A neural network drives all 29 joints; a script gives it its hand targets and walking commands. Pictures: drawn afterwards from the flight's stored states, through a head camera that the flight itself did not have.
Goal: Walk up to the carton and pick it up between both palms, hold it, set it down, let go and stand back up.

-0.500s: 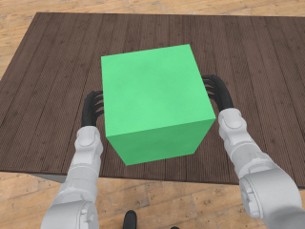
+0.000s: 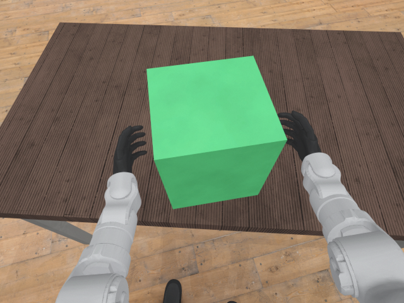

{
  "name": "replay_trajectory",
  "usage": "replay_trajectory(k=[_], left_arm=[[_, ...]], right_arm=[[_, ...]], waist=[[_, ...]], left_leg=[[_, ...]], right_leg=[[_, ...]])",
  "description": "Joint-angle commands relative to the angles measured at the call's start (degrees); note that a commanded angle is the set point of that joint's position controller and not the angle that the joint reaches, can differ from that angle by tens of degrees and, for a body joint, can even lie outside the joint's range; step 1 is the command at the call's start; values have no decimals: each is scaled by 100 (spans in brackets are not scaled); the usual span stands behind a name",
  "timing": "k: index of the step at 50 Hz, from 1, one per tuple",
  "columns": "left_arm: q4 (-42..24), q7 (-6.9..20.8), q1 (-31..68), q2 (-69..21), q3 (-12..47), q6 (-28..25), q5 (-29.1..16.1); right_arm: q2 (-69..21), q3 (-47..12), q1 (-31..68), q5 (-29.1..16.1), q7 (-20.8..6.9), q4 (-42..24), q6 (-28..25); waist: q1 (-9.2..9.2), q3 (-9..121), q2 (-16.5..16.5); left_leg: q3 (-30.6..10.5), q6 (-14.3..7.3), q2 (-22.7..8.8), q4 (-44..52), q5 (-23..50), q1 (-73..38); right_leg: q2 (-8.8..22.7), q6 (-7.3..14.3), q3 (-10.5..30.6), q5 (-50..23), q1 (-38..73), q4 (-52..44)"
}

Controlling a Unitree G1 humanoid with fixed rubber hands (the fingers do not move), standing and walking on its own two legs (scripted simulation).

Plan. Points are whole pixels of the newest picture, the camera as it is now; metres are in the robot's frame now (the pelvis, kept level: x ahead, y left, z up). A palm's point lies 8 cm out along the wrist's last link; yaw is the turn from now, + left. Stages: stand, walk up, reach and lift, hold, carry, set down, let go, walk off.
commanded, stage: set down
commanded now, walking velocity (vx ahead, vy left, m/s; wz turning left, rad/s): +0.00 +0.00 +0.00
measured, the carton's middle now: (209, 139) +0.45 +0.05 +0.00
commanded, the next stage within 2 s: none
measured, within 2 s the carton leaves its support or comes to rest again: neither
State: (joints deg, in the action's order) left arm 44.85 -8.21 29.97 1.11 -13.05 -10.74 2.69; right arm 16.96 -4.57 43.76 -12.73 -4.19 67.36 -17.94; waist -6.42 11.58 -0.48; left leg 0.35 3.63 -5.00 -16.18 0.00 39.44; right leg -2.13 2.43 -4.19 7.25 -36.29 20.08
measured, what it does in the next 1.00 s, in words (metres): stands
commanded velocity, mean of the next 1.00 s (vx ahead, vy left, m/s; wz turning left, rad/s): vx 0.00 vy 0.00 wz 0.00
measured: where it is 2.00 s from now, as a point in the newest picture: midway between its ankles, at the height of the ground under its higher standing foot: outside the picture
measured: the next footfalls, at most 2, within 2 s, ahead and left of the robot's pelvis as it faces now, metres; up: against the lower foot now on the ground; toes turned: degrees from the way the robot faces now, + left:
none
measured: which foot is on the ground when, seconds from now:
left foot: down 0.00-1.00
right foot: down 0.00-1.00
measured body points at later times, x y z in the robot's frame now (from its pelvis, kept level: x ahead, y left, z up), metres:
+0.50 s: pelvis -0.01 +0.00 +0.00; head +0.08 +0.00 +0.45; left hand +0.32 +0.22 +0.00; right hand +0.39 -0.17 -0.01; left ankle +0.05 +0.16 -0.74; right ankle +0.00 -0.09 -0.74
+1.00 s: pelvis -0.01 +0.00 +0.01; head +0.04 +0.01 +0.45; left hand +0.26 +0.22 +0.00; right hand +0.32 -0.19 -0.02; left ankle +0.05 +0.16 -0.74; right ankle +0.00 -0.09 -0.74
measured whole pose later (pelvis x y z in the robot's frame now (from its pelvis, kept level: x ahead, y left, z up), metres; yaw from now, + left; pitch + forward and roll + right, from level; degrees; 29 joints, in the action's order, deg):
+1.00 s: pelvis -0.01 +0.00 +0.01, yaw +0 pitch +13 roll -1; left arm 23.8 -11.3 3.3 1.1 -3.7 -9.2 0.8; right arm 18.4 -4.6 15.3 -14.9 -9.9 52.4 -22.0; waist -6.2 7.0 -1.0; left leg 0.3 3.5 -5.0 -16.2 -0.4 29.0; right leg -2.1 2.4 -4.2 7.7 -25.8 20.1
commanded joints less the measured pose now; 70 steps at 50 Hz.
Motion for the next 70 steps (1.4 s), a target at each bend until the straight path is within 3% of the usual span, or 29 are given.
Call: replay_trajectory(k=[1,6,7,12,15,17,20,23,24,25,27,32,33,35,37,40,42,44,48,50,52,55,56,61,67,70], left_arm=[[-1739,-108,931,446,444,-293,-466],[-2456,-121,201,315,599,-346,-447],[-2001,-95,661,416,503,-322,-448],[-2538,-160,164,294,753,-370,-531],[-2321,-161,236,357,695,-341,-523],[-2443,-182,-337,217,806,-301,-495],[-2484,-233,-54,242,851,-281,-511],[-2694,-265,-464,217,893,-269,-531],[-2589,-276,-178,256,842,-252,-486],[-2611,-277,-451,166,886,-244,-524],[-2787,-307,-820,101,964,-233,-464],[-2892,-311,-891,131,1054,-195,-501],[-2961,-356,-851,160,1022,-185,-515],[-3249,-364,-1266,111,1112,-181,-525],[-3089,-342,-1111,142,1136,-130,-562],[-3430,-365,-1714,121,1192,-167,-553],[-3309,-365,-1584,134,1196,-111,-605],[-3589,-400,-1792,69,1309,-123,-581],[-3738,-376,-2248,75,1373,-96,-631],[-3616,-374,-2091,140,1332,-84,-613],[-3877,-397,-2424,149,1380,-88,-590],[-3914,-390,-2202,279,1340,-89,-617],[-4001,-416,-2640,172,1393,-106,-597],[-4084,-375,-3114,174,1407,-116,-544],[-4171,-274,-3846,196,1419,-201,-531],[-4223,-229,-3832,221,1423,-261,-539]], right_arm=[[1508,152,1270,-715,-47,-1566,-417],[1544,135,557,-806,-113,-1898,-590],[1507,148,949,-766,-119,-1654,-543],[1581,211,460,-805,-231,-1980,-709],[1527,165,449,-827,-286,-1832,-683],[1562,175,-99,-879,-325,-1766,-711],[1547,201,43,-857,-364,-1788,-716],[1556,189,-347,-906,-385,-1946,-772],[1495,185,-141,-910,-384,-1842,-756],[1562,230,-307,-872,-418,-1915,-783],[1566,207,-686,-976,-449,-1879,-824],[1566,306,-779,-926,-498,-2202,-841],[1558,316,-790,-932,-515,-2257,-843],[1564,355,-1215,-932,-526,-2325,-873],[1544,364,-1115,-890,-541,-2318,-828],[1525,360,-1694,-939,-548,-2521,-896],[1536,460,-1577,-823,-571,-2561,-859],[1544,445,-1860,-884,-600,-2586,-868],[1471,448,-2368,-860,-597,-2820,-861],[1382,416,-2262,-812,-601,-2942,-831],[1406,475,-2600,-830,-582,-3036,-865],[1194,339,-2558,-821,-573,-3208,-789],[1216,340,-2975,-882,-612,-3165,-795],[1188,286,-3508,-912,-611,-3288,-844],[1084,254,-4322,-811,-556,-3533,-955],[1048,216,-4376,-801,-553,-3704,-966]], waist=[[399,3415,-505],[519,3569,-427],[467,3277,-490],[546,3227,-378],[470,2911,-488],[564,2699,-498],[538,2517,-441],[568,2520,-553],[519,2402,-476],[546,2367,-638],[567,2273,-527],[623,2195,-615],[553,2165,-618],[610,2067,-632],[655,1925,-702],[659,1885,-682],[675,1752,-862],[678,1714,-697],[720,1499,-799],[643,1373,-786],[670,1358,-698],[615,1224,-769],[608,1113,-639],[634,1086,-596],[711,686,-733],[722,442,-720]], left_leg=[[355,-265,502,-581,1117,-2119],[260,-221,481,-610,1571,-2509],[299,-272,503,-586,1145,-2216],[201,-252,463,-549,1114,-2513],[219,-290,470,-505,875,-2374],[155,-295,451,-471,906,-2610],[172,-323,447,-426,587,-2507],[144,-333,456,-444,715,-2553],[157,-335,468,-410,482,-2417],[141,-352,442,-387,527,-2506],[111,-334,432,-387,597,-2703],[85,-377,433,-383,419,-2688],[113,-385,425,-392,373,-2622],[69,-387,419,-339,367,-2778],[92,-411,438,-357,174,-2635],[51,-415,437,-322,227,-2741],[87,-441,434,-335,31,-2610],[56,-427,411,-325,69,-2863],[52,-436,433,-330,-88,-2945],[77,-446,427,-348,-233,-2925],[43,-434,426,-321,-118,-3098],[120,-446,465,-412,-352,-3024],[80,-411,440,-399,-307,-3244],[75,-396,441,-413,-34,-3585],[67,-401,450,-444,147,-3586],[49,-411,451,-430,109,-3507]], right_leg=[[-100,-431,415,-2157,3478,501],[-162,-416,354,-2874,3637,543],[-96,-429,419,-2483,3456,500],[-140,-357,344,-2333,3381,444],[-87,-355,433,-2001,3340,386],[-123,-301,411,-1941,3417,321],[-85,-276,455,-1452,3311,285],[-83,-294,476,-1763,3518,308],[-45,-290,520,-1461,3482,295],[-84,-284,474,-1447,3468,268],[-80,-250,461,-1486,3513,240],[-57,-217,500,-1125,3365,168],[-51,-215,542,-938,3352,185],[-54,-191,508,-1033,3410,145],[-19,-199,568,-705,3287,115],[-1,-202,553,-904,3481,118],[30,-196,607,-453,3321,69],[23,-171,578,-469,3235,40],[65,-180,623,-254,3178,-56],[104,-162,661,168,2996,-116],[71,-147,571,-158,3038,-92],[170,-169,702,400,2895,-180],[133,-125,622,425,2826,-186],[104,-129,542,-4,2830,-212],[126,-162,576,-348,2987,-224],[169,-170,620,-159,2920,-279]])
